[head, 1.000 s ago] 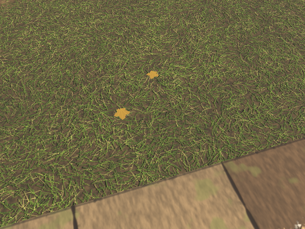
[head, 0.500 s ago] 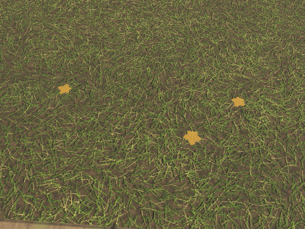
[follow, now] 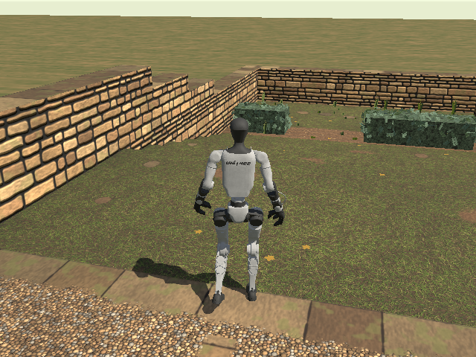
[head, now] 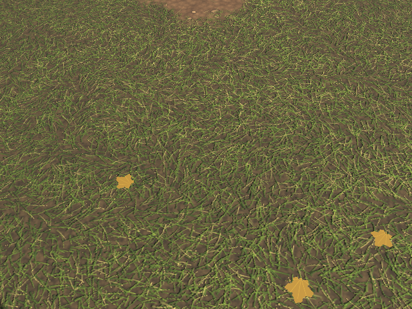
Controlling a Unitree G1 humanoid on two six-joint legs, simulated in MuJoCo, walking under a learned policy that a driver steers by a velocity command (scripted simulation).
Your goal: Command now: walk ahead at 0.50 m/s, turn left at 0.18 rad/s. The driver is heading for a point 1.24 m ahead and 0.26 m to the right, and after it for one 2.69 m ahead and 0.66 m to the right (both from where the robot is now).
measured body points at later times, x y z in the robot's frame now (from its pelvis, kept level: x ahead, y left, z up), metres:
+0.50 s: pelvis +0.27 +0.05 +0.00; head +0.30 +0.06 +0.45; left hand +0.29 +0.33 -0.14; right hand +0.47 -0.20 -0.08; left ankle +0.34 +0.15 -0.73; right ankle +0.13 -0.09 -0.65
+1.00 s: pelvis +0.53 -0.03 -0.02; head +0.57 -0.05 +0.43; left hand +0.79 +0.17 -0.10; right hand +0.50 -0.32 -0.14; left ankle +0.40 +0.16 -0.65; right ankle +0.59 -0.12 -0.73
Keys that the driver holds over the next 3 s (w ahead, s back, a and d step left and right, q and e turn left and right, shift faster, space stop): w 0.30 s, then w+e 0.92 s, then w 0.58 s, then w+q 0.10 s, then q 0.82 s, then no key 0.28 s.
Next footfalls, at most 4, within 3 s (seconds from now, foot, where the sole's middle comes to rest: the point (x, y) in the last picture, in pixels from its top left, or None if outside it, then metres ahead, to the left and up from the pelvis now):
0.40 left None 0.38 0.15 -0.77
0.92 right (259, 267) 0.63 -0.14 -0.77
1.42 left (232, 185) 0.97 -0.07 -0.77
1.92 right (319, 160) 1.09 -0.43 -0.77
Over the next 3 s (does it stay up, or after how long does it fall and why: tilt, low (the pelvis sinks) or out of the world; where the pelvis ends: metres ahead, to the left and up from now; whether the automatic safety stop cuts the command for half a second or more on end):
stays up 1.16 -0.34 0.01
